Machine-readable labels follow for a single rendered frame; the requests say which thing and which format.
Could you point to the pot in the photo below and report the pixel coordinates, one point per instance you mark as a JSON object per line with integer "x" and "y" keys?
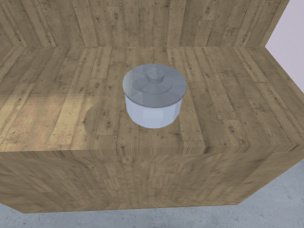
{"x": 152, "y": 117}

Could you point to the knob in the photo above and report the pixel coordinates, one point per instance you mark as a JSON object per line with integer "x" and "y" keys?
{"x": 154, "y": 75}

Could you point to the lid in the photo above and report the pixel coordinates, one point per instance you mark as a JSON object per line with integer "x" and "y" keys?
{"x": 170, "y": 91}

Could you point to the table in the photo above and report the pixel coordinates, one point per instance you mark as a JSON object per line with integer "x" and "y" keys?
{"x": 67, "y": 142}

